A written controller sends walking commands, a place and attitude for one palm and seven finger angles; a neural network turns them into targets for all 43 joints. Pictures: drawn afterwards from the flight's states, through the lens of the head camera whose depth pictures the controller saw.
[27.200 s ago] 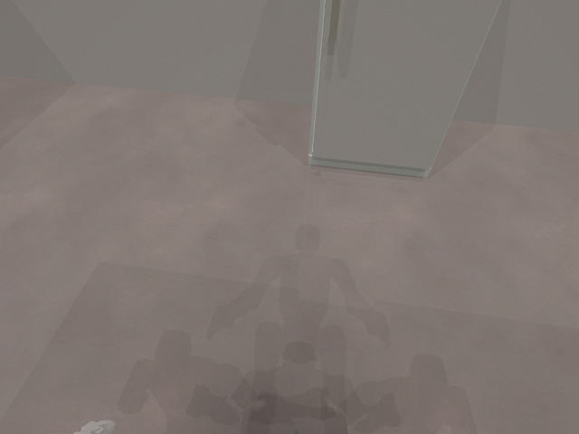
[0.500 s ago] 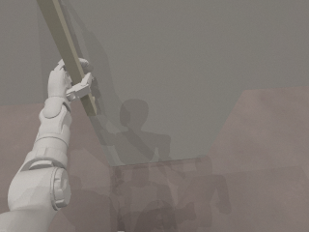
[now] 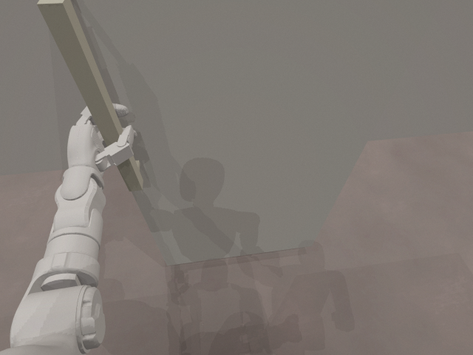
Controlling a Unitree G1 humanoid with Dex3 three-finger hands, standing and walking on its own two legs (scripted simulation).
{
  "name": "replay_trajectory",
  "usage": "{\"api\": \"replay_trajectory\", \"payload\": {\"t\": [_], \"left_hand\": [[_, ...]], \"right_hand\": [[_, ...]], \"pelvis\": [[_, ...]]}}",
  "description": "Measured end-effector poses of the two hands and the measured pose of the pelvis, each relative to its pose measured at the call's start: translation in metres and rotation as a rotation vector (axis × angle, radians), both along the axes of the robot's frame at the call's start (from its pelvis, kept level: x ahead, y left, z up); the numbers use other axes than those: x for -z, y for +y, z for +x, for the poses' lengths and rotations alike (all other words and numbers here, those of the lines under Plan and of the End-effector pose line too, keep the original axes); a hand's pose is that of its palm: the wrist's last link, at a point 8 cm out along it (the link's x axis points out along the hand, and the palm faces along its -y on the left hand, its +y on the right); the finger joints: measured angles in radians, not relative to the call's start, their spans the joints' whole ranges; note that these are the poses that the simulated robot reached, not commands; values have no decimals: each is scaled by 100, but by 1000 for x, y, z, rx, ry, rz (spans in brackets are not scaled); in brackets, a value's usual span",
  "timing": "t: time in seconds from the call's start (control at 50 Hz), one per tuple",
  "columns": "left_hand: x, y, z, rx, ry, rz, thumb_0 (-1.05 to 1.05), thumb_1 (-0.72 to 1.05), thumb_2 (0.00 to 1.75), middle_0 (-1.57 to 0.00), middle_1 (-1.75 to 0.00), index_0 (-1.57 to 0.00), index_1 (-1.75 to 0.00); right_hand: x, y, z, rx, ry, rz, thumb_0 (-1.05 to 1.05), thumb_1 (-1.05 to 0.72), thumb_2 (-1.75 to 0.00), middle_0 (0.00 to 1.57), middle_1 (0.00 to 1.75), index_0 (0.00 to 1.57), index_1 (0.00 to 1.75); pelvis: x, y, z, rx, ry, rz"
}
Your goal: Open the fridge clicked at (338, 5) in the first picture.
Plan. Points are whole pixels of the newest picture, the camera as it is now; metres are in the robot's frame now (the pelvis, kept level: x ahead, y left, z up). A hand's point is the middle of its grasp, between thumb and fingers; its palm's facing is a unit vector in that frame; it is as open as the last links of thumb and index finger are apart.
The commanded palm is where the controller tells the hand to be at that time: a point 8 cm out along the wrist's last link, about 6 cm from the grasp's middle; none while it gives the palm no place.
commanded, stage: pull the door a little, standing still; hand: left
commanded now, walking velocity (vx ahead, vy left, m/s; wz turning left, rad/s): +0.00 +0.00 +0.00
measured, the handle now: (109, 111) +0.49 +0.21 +0.15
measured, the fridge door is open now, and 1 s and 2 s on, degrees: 0 15 46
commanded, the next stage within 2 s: walk backward, drawing the door open in 0.54 s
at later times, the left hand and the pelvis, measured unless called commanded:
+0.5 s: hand (125, 151) +0.43 +0.18 +0.12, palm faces +0.12 -0.99 +0.01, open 6.1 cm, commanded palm +0.35 +0.23 +0.12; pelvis +0.04 +0.01 +0.01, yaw +0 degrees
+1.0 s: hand (138, 216) +0.30 +0.14 +0.11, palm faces +0.17 -0.97 -0.17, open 6.7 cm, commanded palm +0.26 +0.18 +0.12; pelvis +0.02 -0.02 +0.02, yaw +2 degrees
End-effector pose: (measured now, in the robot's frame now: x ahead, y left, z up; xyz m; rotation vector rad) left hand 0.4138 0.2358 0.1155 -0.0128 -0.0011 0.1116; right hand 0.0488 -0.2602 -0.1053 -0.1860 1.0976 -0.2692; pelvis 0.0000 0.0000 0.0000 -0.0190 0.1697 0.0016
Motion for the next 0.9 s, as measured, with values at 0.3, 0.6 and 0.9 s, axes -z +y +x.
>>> {"api": "replay_trajectory", "payload": {"t": [0.3, 0.6, 0.9], "left_hand": [[-1, 0, -1, -2, 10, -6, 0, 66, 78, -32, -140, -36, -140], [-1, -10, -44, 16, 5, 8, 0, 67, 71, -29, -140, -30, -140], [-8, -37, -122, -28, 40, 168, -5, 57, 70, -38, -136, -33, -140]], "right_hand": [[-6, 13, 64, -72, -63, 15, 1, -90, -90, 20, 30, 21, 30], [-20, 26, 101, -60, -171, 71, 1, -90, -90, 20, 30, 21, 30], [-49, 47, 174, -204, -340, 68, 1, -90, -90, 20, 29, 20, 30]], "pelvis": [[-4, 4, 22, -18, -6, -3], [-14, 7, 49, 22, -44, 1], [-25, 1, 41, -25, -136, 20]]}}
